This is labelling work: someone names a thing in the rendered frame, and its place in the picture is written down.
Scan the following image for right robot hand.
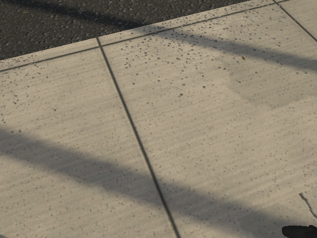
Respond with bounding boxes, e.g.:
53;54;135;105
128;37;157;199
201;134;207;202
281;225;317;238

